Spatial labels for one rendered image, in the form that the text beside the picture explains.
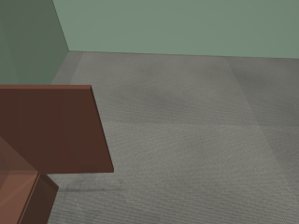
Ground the cupboard door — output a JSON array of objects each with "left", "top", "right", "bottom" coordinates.
[{"left": 0, "top": 84, "right": 114, "bottom": 175}]

